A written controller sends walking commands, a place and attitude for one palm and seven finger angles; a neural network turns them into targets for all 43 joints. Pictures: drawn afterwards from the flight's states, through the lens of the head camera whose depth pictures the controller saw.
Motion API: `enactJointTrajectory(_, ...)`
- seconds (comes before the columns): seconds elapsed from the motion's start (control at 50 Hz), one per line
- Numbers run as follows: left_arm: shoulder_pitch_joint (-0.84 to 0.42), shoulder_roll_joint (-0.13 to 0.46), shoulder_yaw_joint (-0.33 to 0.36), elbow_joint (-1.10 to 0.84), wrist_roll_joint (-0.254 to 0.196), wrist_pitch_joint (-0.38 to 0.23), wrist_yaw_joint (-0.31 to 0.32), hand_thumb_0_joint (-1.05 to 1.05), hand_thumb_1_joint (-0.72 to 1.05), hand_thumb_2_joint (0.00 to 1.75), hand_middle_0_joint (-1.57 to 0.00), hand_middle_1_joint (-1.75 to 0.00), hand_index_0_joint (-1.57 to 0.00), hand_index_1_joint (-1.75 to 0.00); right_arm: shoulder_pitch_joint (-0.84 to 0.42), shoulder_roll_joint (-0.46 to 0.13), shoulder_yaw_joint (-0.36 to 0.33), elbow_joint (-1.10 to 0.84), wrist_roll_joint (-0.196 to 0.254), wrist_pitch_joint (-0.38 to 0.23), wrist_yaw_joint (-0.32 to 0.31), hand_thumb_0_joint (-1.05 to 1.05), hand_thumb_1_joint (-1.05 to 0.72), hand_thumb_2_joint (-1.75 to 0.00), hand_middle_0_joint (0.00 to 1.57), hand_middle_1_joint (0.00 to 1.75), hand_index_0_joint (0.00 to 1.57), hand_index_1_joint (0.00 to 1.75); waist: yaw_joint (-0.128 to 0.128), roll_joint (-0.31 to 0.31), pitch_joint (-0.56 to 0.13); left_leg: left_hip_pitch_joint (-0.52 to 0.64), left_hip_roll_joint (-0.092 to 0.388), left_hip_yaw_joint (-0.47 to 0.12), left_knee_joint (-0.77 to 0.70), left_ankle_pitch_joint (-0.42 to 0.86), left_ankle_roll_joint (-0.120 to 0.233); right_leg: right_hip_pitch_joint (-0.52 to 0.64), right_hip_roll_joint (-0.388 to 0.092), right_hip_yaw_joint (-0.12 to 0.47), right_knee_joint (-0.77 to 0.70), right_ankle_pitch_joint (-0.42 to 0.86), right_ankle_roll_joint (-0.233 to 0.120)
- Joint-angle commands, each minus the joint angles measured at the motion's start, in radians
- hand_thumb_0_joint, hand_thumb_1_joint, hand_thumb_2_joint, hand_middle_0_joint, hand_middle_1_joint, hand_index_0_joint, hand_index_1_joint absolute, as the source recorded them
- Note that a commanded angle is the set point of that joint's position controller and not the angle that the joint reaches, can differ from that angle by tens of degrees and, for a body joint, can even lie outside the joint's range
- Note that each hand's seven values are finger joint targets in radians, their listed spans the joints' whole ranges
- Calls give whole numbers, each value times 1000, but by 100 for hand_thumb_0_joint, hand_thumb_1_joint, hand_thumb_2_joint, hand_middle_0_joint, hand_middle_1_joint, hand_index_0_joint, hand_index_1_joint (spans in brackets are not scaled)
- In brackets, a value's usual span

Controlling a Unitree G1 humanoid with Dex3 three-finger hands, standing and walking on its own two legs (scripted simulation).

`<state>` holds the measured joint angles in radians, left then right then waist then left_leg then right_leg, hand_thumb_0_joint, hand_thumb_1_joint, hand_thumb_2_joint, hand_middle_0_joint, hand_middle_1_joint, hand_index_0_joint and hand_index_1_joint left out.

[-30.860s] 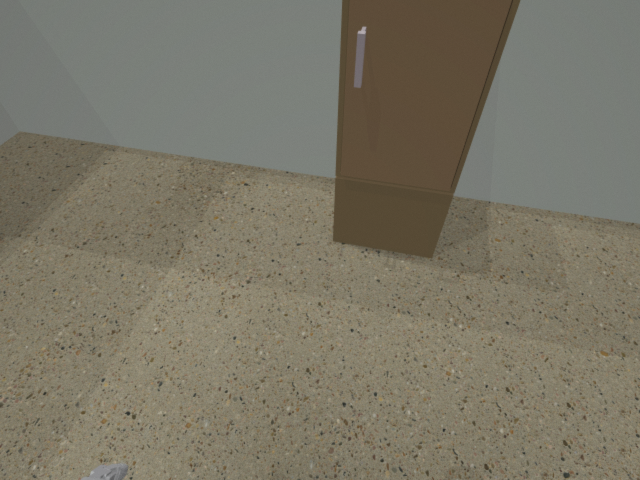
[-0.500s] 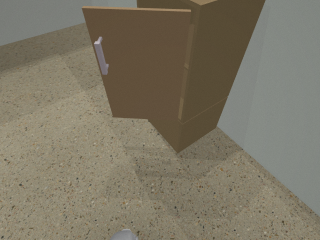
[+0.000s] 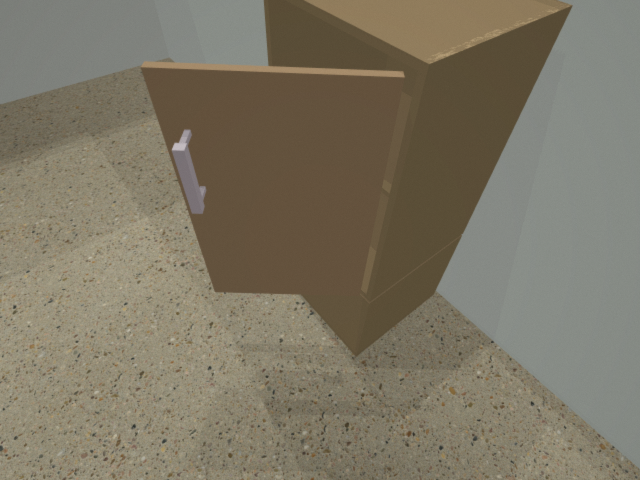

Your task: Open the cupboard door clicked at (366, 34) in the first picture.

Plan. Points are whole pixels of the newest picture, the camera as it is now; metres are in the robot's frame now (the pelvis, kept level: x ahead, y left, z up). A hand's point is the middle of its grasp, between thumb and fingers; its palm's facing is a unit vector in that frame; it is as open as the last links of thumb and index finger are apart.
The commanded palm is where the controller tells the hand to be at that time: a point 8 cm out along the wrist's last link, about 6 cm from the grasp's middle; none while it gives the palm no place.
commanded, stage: come to a stop and stand still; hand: left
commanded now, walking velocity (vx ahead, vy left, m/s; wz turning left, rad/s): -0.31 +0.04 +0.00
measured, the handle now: (192, 173) +0.57 +0.25 +0.03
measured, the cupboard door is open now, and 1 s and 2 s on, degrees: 51 51 51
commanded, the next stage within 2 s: look again from close up in 1.56 s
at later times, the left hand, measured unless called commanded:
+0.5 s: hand out of the picture +0.05 +0.21 -0.18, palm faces +0.07 -0.98 -0.19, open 7.4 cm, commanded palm none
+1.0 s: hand out of the picture -0.02 +0.14 -0.18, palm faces +0.03 -0.99 -0.17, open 7.3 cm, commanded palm none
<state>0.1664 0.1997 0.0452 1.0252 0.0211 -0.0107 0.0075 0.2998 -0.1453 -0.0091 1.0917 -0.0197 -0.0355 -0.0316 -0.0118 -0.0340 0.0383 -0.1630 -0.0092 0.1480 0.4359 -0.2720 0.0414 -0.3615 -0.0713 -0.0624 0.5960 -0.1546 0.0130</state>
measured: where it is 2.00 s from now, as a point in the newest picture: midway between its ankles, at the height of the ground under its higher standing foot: outside the picture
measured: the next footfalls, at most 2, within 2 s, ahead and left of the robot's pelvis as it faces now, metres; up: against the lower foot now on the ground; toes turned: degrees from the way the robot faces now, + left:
right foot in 0.62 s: -0.02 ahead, -0.13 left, +0.00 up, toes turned -1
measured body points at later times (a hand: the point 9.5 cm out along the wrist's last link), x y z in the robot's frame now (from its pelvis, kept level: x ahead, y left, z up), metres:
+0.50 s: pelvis +0.00 +0.02 +0.00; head +0.02 +0.04 +0.45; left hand +0.04 +0.26 -0.16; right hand +0.06 -0.22 -0.14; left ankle +0.01 +0.11 -0.74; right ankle -0.04 -0.12 -0.70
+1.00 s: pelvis -0.01 -0.03 +0.00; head +0.00 -0.03 +0.45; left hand -0.02 +0.19 -0.16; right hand -0.05 -0.25 -0.16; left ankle +0.01 +0.11 -0.74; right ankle -0.06 -0.13 -0.74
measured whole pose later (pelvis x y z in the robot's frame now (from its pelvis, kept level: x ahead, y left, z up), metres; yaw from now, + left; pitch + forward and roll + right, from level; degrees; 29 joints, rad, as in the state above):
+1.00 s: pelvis -0.01 -0.03 +0.00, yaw +0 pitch -1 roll +0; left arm 0.29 0.14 0.01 1.13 0.00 0.00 0.03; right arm 0.31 -0.15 -0.01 1.16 -0.01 0.01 -0.03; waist -0.02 -0.01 0.03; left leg -0.22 0.05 0.05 0.42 -0.19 -0.03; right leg -0.10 0.02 -0.03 0.42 -0.30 -0.03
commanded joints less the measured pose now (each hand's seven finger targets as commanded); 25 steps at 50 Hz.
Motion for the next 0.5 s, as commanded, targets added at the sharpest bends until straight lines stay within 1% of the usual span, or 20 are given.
enactJointTrajectory(0.0,114,124,2,1,-3,3,11,0,90,90,-20,-30,-20,-30,49,-104,-36,-33,17,12,-6,0,-90,-90,20,30,20,30,16,22,-54,-111,106,-82,34,214,-49,227,-147,130,-86,556,-79)
enactJointTrajectory(0.02,94,138,8,-10,-4,7,16,0,90,90,-20,-30,-20,-30,67,-97,-39,-32,17,29,-6,0,-90,-90,20,30,20,30,8,-20,-48,-107,92,-79,49,215,-57,205,-163,144,-58,624,-107)
enactJointTrajectory(0.04,97,145,13,-13,-6,8,22,0,90,90,-20,-30,-20,-30,81,-102,-42,-25,14,40,-8,0,-90,-90,20,30,20,30,9,-87,-103,-83,84,-60,104,225,-62,230,-178,150,-52,713,-121)
enactJointTrajectory(0.06,101,151,15,-19,-8,10,28,0,90,90,-20,-30,-20,-30,93,-105,-47,-28,17,48,-9,0,-90,-90,20,30,20,30,9,-146,-146,-76,64,-53,163,183,-66,256,-204,162,-64,785,-141)
enactJointTrajectory(0.1,110,167,26,-17,-8,10,38,0,90,90,-20,-30,-20,-30,57,-92,-48,-48,20,59,-6,0,-90,-90,20,30,20,30,36,-211,-158,-190,17,-54,319,-219,-80,346,-279,220,-114,962,-216)
enactJointTrajectory(0.12,109,166,31,-22,-3,14,45,0,90,90,-20,-30,-20,-30,24,-89,-49,-61,20,64,-8,0,-90,-90,20,30,20,30,53,-176,-142,-218,19,-77,390,-302,-77,340,-307,231,-137,985,-243)
enactJointTrajectory(0.14,86,173,38,-29,0,16,47,0,90,90,-20,-30,-20,-30,7,-84,-50,-67,22,70,-8,0,-90,-90,20,30,20,30,49,-148,-139,-237,15,-103,421,-324,-82,349,-305,229,-136,975,-251)
enactJointTrajectory(0.16,63,174,42,-40,1,18,46,0,90,90,-20,-30,-20,-30,-1,-81,-51,-71,22,74,-7,0,-90,-90,20,30,20,30,42,-127,-132,-237,18,-116,405,-311,-85,340,-297,213,-135,929,-246)
enactJointTrajectory(0.2,14,173,45,-58,1,22,42,0,90,90,-20,-30,-20,-30,24,-75,-51,-68,20,79,-4,0,-90,-90,20,30,20,30,14,-128,-134,-169,22,-107,286,-208,-91,275,-263,174,-132,763,-210)
enactJointTrajectory(0.22,-8,160,45,-63,1,26,42,0,90,90,-20,-30,-20,-30,50,-64,-51,-60,18,77,-2,0,-90,-90,20,30,20,30,-3,-125,-124,-110,27,-103,171,-114,-87,227,-235,158,-115,644,-179)
enactJointTrajectory(0.24,-23,153,41,-69,-6,31,37,0,90,90,-20,-30,-20,-30,84,-73,-50,-49,13,74,1,0,-90,-90,20,30,20,30,-23,-101,-112,-25,37,-91,39,36,-82,144,-200,132,-93,449,-132)
enactJointTrajectory(0.26,-13,111,34,-80,-13,39,29,0,90,90,-20,-30,-20,-30,82,-116,-55,-59,3,65,2,0,-90,-90,20,30,20,30,-14,49,-93,21,133,-196,-58,163,-42,42,-108,79,-20,175,-67)
enactJointTrajectory(0.28,5,53,27,-98,-20,49,24,0,90,90,-20,-30,-20,-30,44,-190,-64,-94,-9,56,0,0,-90,-90,20,30,20,30,0,293,-59,-77,327,-415,-158,301,60,-20,12,2,105,-226,2)
enactJointTrajectory(0.3,-12,69,27,-103,-14,60,25,0,90,90,-20,-30,-20,-30,1,-214,-67,-121,-14,56,-6,0,-90,-90,20,30,20,30,-13,271,-29,-184,379,-460,-202,229,144,3,50,58,281,-394,-2)
enactJointTrajectory(0.32,-10,65,29,-97,-6,66,25,0,90,90,-20,-30,-20,-30,-25,-190,-60,-126,-16,46,-17,0,-90,-90,20,30,20,30,5,226,-14,-183,353,-440,-188,257,154,-22,49,110,371,-392,-14)
enactJointTrajectory(0.34,3,68,31,-84,-4,65,21,0,90,90,-20,-30,-20,-30,-41,-184,-54,-131,-16,39,-23,0,-90,-90,20,30,20,30,12,186,-7,-155,332,-412,-165,299,147,-54,48,131,421,-358,-13)
enactJointTrajectory(0.36,25,60,30,-69,-7,60,18,0,90,90,-20,-30,-20,-30,-59,-171,-46,-133,-15,33,-25,0,-90,-90,20,30,20,30,25,163,-12,-124,315,-369,-151,321,142,-59,41,133,418,-331,-8)
enactJointTrajectory(0.38,41,49,26,-55,-9,55,16,0,90,90,-20,-30,-20,-30,-67,-165,-41,-130,-13,29,-26,0,-90,-90,20,30,20,30,28,157,-25,-82,293,-333,-146,331,131,-50,40,123,380,-312,-3)
enactJointTrajectory(0.42,42,39,16,-43,-10,47,10,0,90,90,-20,-30,-20,-30,-53,-159,-43,-117,-10,26,-26,0,-90,-90,20,30,20,30,11,155,-47,-3,284,-302,-134,373,124,-29,38,94,269,-308,2)
enactJointTrajectory(0.48,31,38,5,-42,-12,43,5,0,90,90,-20,-30,-20,-30,-11,-192,-57,-90,-8,30,-20,0,-90,-90,20,30,20,30,-21,180,-83,62,289,-310,-129,369,119,33,40,54,112,-317,2)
